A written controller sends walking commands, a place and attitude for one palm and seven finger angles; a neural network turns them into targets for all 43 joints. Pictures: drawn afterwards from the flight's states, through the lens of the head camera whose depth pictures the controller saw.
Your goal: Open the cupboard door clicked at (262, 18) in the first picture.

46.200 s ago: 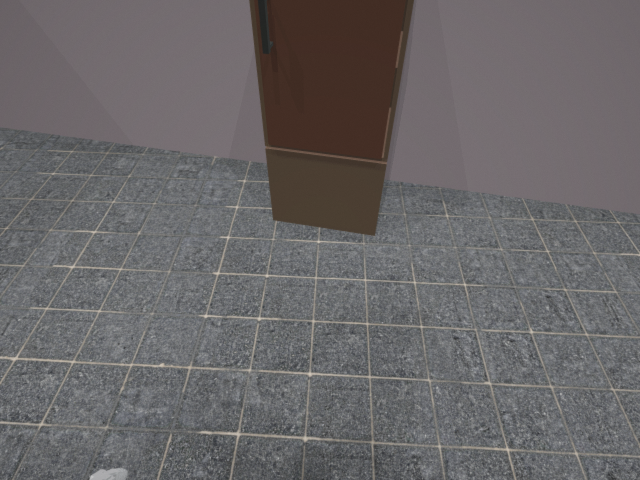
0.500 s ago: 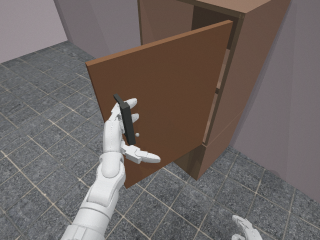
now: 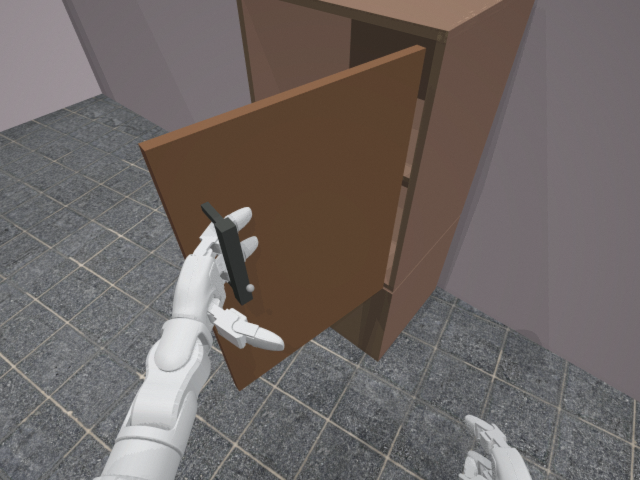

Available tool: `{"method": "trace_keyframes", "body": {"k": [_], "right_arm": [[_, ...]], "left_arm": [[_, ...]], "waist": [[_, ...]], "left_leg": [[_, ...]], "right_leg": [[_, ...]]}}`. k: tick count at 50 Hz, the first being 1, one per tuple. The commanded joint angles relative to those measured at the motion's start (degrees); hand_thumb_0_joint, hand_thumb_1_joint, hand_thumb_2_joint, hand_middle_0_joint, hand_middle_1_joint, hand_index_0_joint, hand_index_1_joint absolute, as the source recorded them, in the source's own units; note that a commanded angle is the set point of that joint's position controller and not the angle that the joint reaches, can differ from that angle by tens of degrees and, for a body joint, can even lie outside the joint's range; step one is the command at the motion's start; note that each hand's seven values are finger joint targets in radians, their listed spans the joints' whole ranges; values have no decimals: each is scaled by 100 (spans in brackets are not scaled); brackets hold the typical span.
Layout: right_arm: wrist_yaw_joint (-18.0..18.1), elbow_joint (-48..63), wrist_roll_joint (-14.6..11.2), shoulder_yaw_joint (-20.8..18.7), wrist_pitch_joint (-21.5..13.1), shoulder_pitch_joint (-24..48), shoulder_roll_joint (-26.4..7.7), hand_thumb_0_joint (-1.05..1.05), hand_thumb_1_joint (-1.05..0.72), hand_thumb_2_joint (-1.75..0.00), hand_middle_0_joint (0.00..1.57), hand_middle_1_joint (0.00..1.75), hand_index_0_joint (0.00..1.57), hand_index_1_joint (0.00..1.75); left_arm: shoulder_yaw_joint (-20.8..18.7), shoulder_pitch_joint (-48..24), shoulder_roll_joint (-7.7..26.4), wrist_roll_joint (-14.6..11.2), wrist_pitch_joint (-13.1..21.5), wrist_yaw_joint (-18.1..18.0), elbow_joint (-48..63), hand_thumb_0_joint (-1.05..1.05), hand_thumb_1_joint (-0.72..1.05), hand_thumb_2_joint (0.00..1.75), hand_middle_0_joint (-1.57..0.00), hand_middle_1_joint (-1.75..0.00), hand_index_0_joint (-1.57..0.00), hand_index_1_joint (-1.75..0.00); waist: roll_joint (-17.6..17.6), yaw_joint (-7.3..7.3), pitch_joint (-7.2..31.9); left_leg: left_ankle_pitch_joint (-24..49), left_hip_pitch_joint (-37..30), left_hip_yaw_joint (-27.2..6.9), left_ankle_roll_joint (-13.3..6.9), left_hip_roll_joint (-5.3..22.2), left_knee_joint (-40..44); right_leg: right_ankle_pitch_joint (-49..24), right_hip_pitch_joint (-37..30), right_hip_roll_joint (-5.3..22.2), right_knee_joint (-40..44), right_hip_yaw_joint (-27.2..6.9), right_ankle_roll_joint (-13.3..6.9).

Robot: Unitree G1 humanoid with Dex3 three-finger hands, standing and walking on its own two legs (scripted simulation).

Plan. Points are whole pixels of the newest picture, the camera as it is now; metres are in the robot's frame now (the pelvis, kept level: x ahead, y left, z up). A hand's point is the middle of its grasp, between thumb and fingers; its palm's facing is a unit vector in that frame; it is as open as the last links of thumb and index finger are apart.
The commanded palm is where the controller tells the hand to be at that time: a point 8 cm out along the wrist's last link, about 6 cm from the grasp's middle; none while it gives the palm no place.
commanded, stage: slide the hand sideways off the handle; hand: left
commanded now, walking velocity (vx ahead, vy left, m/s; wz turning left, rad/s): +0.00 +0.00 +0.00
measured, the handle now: (227, 255) +0.37 +0.14 +0.10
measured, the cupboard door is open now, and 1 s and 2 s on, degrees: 79 78 78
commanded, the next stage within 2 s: draw the hand back to the body in 0.58 s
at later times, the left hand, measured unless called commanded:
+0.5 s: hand (183, 336) +0.26 +0.17 +0.09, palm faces +0.06 -1.00 -0.05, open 16.3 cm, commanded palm +0.23 +0.23 +0.09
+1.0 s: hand (149, 342) +0.24 +0.20 +0.11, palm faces +0.05 -1.00 -0.06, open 16.3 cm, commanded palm +0.20 +0.25 +0.12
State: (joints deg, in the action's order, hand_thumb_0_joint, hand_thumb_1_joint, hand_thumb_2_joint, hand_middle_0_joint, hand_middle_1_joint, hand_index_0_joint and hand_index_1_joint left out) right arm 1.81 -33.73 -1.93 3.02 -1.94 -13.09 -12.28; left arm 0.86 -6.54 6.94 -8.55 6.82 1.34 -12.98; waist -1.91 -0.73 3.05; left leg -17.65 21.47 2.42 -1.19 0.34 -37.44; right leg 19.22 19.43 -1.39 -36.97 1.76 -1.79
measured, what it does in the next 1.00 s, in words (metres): stands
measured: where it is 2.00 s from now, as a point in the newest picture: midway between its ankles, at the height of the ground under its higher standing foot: outside the picture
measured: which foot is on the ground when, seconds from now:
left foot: down 0.00-1.00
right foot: down 0.00-1.00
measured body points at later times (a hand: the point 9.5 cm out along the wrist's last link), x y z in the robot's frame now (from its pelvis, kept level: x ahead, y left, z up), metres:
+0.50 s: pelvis +0.02 -0.02 +0.00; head +0.03 -0.05 +0.44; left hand +0.25 +0.22 +0.09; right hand +0.22 -0.24 -0.09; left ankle +0.02 +0.10 -0.72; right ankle +0.00 -0.10 -0.72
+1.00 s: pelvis +0.02 -0.01 +0.00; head +0.01 -0.02 +0.45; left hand +0.23 +0.25 +0.12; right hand +0.20 -0.23 -0.08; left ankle +0.02 +0.11 -0.72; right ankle +0.00 -0.10 -0.72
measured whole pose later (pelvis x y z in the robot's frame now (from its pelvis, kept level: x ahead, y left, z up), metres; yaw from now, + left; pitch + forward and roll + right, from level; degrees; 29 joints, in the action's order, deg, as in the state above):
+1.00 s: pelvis +0.02 -0.01 +0.00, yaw +2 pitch +2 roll -1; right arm 4.6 -32.8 -3.0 2.7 -10.9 -14.9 -14.3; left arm -12.1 17.4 15.0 -17.4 5.0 14.4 8.1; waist -3.5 1.3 4.3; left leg -20.0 21.9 0.3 -0.7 0.3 -39.8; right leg 21.5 18.4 -1.5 -37.9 3.7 -2.1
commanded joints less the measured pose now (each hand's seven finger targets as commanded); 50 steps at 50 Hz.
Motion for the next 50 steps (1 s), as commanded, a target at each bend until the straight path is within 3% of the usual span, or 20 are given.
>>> {"method": "trace_keyframes", "body": {"k": [1, 5, 8, 10, 12, 16, 20, 22, 24, 26, 28, 30, 33, 35, 39, 40, 43, 45, 47, 50], "right_arm": [[52, 1083, 25, -249, -223, 681, -559, 0, -90, -90, 20, 30, 20, 30], [59, 1158, 26, -293, -187, 663, -570, 0, -90, -90, 20, 30, 20, 30], [77, 1197, 30, -309, -253, 655, -568, 0, -90, -90, 20, 30, 20, 30], [111, 1144, 33, -306, -308, 625, -599, 0, -90, -90, 20, 30, 20, 30], [144, 1133, 25, -339, -401, 610, -615, 0, -90, -90, 20, 30, 20, 30], [193, 1059, 5, -342, -582, 531, -676, 0, -90, -90, 20, 30, 20, 30], [251, 1021, -7, -328, -687, 491, -748, 0, -90, -90, 20, 30, 20, 30], [289, 996, -6, -328, -728, 516, -761, 0, -90, -90, 20, 30, 20, 30], [304, 1043, -11, -311, -782, 548, -753, 0, -90, -90, 20, 30, 20, 30], [311, 1033, -11, -317, -828, 531, -757, 0, -90, -90, 20, 30, 20, 30], [308, 1049, -17, -287, -879, 552, -753, 0, -90, -90, 20, 30, 20, 30], [316, 1024, -24, -297, -921, 502, -793, 0, -90, -90, 20, 30, 20, 30], [332, 1006, -46, -300, -987, 532, -805, 0, -90, -90, 20, 30, 20, 30], [331, 1055, -39, -300, -1042, 538, -814, 0, -90, -90, 20, 30, 20, 30], [328, 1098, -52, -274, -1132, 561, -763, 0, -90, -90, 20, 30, 20, 30], [324, 1089, -52, -272, -1144, 558, -781, 0, -90, -90, 20, 30, 20, 30], [322, 1113, -71, -259, -1197, 554, -774, 0, -90, -90, 20, 30, 20, 30], [328, 1100, -72, -261, -1218, 561, -798, 0, -90, -90, 20, 30, 20, 30], [330, 1142, -80, -272, -1253, 568, -781, 0, -90, -90, 20, 30, 20, 30], [352, 1088, -85, -239, -1284, 575, -805, 0, -90, -90, 20, 30, 20, 30]], "left_arm": [[-946, -272, 808, -143, 228, -146, 1432, 0, -50, 30, -15, -30, -15, -30], [-1125, 238, 1013, -186, 236, -31, 2109, 0, -50, 30, -15, -30, -15, -30], [-1073, 532, 971, -268, 356, 137, 2659, 0, -50, 30, -15, -30, -15, -30], [-1012, 453, 986, -338, 443, 280, 2812, 0, -50, 30, -15, -30, -15, -30], [-1140, 785, 1065, -439, 557, 453, 2909, 0, -50, 30, -15, -30, -15, -30], [-1042, 866, 1071, -599, 698, 821, 2981, 0, -50, 30, -15, -30, -15, -30], [-1188, 999, 1250, -731, 633, 1116, 2742, 0, -50, 30, -15, -30, -15, -30], [-1524, 946, 1489, -820, 601, 1197, 2628, 0, -50, 30, -15, -30, -15, -30], [-1483, 979, 1430, -865, 594, 1301, 2705, 0, -50, 30, -15, -30, -15, -30], [-1765, 1105, 1648, -935, 603, 1347, 2700, 0, -50, 30, -15, -30, -15, -30], [-1595, 1021, 1482, -978, 620, 1430, 2713, 0, -50, 30, -15, -30, -15, -30], [-1641, 1093, 1552, -1006, 585, 1470, 2512, 0, -50, 30, -15, -30, -15, -30], [-1626, 824, 1570, -1000, 569, 1491, 2496, 0, -50, 30, -15, -30, -15, -30], [-1630, 884, 1618, -1000, 541, 1458, 2628, 0, -50, 30, -15, -30, -15, -30], [-1796, 1164, 1721, -966, 518, 1343, 2984, 0, -50, 30, -15, -30, -15, -30], [-1778, 1264, 1742, -952, 481, 1310, 2955, 0, -50, 30, -15, -30, -15, -30], [-1759, 1460, 1657, -982, 367, 1269, 3155, 0, -50, 30, -15, -30, -15, -30], [-1814, 1581, 1706, -991, 267, 1245, 3192, 0, -50, 30, -15, -30, -15, -30], [-1888, 1739, 1704, -1023, 191, 1249, 3439, 0, -50, 30, -15, -30, -15, -30], [-1793, 1644, 1668, -1018, 66, 1263, 3535, 0, -50, 30, -15, -30, -15, -30]], "waist": [[352, 420, 946], [265, 350, 1063], [125, 276, 1057], [200, 147, 899], [67, 198, 1026], [161, 59, 946], [273, 47, 801], [377, 113, 871], [244, 158, 993], [254, 216, 1132], [170, 171, 1023], [438, 129, 885], [154, 127, 822], [185, 184, 922], [-127, 316, 1060], [32, 285, 944], [-85, 308, 784], [93, 298, 732], [-5, 350, 832], [68, 250, 575]], "left_leg": [[743, -403, -177, 2, -67, 623], [1183, -505, -100, -26, -84, 486], [1306, -579, -99, -38, -95, 404], [1273, -565, -141, -56, -105, 336], [1265, -580, -154, -47, -127, 265], [1244, -540, -236, -62, -150, 118], [1110, -336, -284, -67, -167, 15], [1007, -217, -315, -49, -177, 10], [1085, -248, -319, -50, -195, -3], [1105, -197, -321, -40, -185, -41], [1105, -208, -332, -41, -189, -40], [1022, -100, -344, -44, -157, -94], [838, -87, -366, -33, -164, -55], [840, -104, -379, -43, -148, -51], [964, -295, -383, -32, -141, 100], [953, -255, -397, -41, -117, 107], [903, -332, -399, -31, -107, 238], [873, -309, -412, -39, -95, 247], [928, -443, -404, -38, -95, 303], [837, -450, -436, -40, -72, 346]], "right_leg": [[-1182, -464, 27, 662, -36, 25], [-1906, -642, 30, 598, -108, 60], [-2205, -576, 30, 534, -116, 97], [-2195, -459, 21, 537, -107, 113], [-2265, -455, 36, 486, -147, 134], [-2360, -245, 63, 415, -141, 184], [-2296, -159, 116, 413, -214, 228], [-2194, -224, 153, 416, -268, 243], [-2307, -280, 168, 366, -263, 239], [-2391, -396, 202, 351, -320, 263], [-2376, -301, 190, 341, -293, 261], [-2222, -223, 186, 386, -330, 290], [-1733, -61, 172, 431, -321, 228], [-1604, -105, 171, 436, -324, 211], [-1567, -213, 109, 395, -164, 125], [-1513, -199, 97, 422, -147, 127], [-1397, -117, 50, 455, -27, 105], [-1321, -164, 46, 514, -37, 110], [-1371, -184, 39, 519, 5, 107], [-1213, -103, 11, 594, 61, 104]]}}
